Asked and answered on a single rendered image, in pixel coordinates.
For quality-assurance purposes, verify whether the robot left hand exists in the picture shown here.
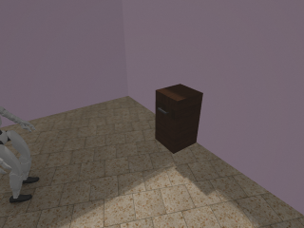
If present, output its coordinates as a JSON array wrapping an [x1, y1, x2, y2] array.
[[19, 120, 36, 132]]

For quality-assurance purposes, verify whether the robot foot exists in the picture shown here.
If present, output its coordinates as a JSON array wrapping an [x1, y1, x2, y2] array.
[[9, 194, 32, 203], [22, 177, 39, 184]]

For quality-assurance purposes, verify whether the robot right hand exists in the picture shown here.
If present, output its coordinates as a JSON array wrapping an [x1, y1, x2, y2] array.
[[0, 158, 12, 174]]

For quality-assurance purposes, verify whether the drawer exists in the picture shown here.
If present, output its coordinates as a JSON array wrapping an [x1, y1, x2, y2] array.
[[156, 100, 176, 121]]

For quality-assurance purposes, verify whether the left robot forearm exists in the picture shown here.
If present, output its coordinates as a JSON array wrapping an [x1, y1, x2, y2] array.
[[1, 108, 22, 124]]

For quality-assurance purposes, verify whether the right robot foot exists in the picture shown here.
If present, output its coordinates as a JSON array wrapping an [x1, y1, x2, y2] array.
[[9, 194, 32, 203]]

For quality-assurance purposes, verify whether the left robot foot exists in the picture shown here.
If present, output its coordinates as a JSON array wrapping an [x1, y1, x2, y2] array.
[[22, 177, 39, 184]]

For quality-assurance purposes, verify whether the cabinet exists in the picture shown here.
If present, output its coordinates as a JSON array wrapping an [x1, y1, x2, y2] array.
[[155, 84, 203, 154]]

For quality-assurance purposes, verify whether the handle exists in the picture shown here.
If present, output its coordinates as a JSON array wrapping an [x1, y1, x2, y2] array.
[[158, 107, 169, 115]]

